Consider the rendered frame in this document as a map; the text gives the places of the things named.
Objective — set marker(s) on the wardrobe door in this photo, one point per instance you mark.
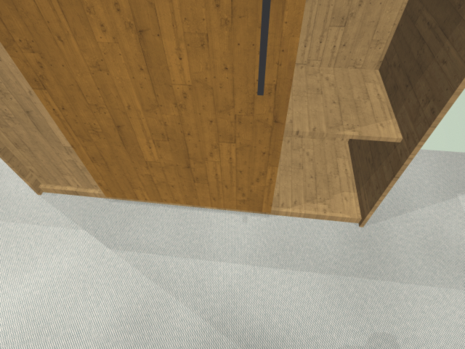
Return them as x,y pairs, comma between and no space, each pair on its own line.
30,133
158,98

